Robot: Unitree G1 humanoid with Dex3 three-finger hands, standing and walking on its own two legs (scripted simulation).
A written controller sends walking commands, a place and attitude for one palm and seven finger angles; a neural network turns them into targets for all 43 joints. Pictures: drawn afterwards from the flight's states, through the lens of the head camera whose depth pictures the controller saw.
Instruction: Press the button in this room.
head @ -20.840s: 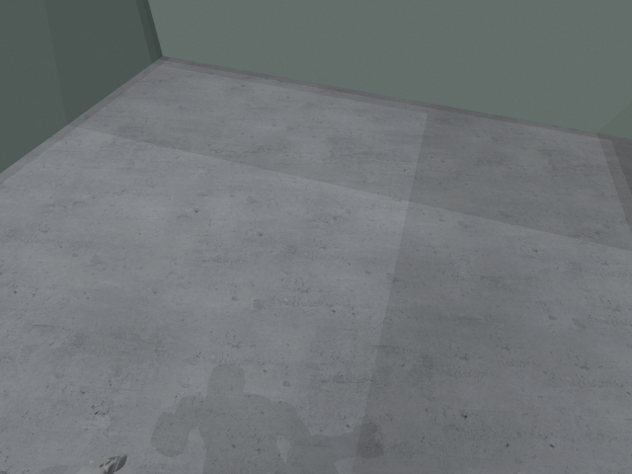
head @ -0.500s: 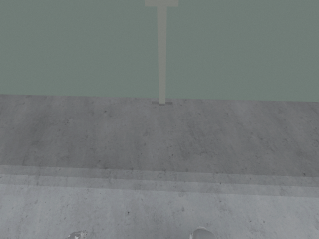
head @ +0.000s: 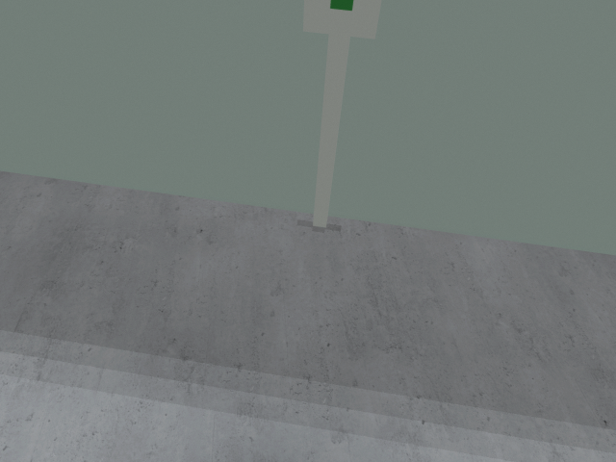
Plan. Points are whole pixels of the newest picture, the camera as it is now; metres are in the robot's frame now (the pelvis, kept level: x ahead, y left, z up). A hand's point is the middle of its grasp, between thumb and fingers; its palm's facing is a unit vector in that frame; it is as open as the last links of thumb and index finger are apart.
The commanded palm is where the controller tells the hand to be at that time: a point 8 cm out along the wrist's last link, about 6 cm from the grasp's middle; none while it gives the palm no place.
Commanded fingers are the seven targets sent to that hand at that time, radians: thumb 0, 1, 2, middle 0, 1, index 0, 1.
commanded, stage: stand and wait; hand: left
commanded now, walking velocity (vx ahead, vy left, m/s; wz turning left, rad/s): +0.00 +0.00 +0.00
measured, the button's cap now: out of the picture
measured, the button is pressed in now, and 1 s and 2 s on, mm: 0 0 0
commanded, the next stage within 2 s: turn or walk to find it in 0.58 s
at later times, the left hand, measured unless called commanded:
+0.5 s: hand out of the picture +0.04 +0.18 -0.17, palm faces +0.00 -0.98 -0.19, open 7.4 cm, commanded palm none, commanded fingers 0.00 0.90 0.90 -0.20 -0.30 -0.20 -0.30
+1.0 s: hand out of the picture +0.00 +0.14 -0.18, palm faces +0.03 -0.99 -0.11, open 7.4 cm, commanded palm none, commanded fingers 0.00 0.90 0.90 -0.20 -0.30 -0.20 -0.30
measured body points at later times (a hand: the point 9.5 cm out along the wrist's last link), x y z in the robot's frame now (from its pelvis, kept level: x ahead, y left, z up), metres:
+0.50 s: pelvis +0.04 +0.01 +0.01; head +0.04 +0.01 +0.46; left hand +0.04 +0.23 -0.15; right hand +0.03 -0.22 -0.15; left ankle +0.05 +0.11 -0.73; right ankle -0.05 -0.10 -0.73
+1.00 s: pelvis +0.06 +0.01 +0.00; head +0.08 +0.02 +0.45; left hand +0.00 +0.20 -0.16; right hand +0.02 -0.19 -0.16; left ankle +0.05 +0.11 -0.73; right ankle -0.05 -0.10 -0.73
